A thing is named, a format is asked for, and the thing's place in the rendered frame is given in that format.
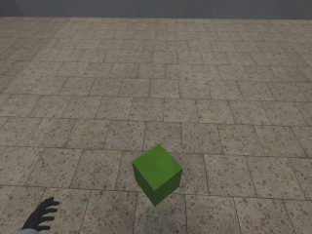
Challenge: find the left robot hand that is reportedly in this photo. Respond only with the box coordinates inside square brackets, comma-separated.
[21, 197, 59, 232]

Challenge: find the carton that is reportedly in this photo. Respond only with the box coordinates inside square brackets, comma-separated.
[132, 144, 183, 207]

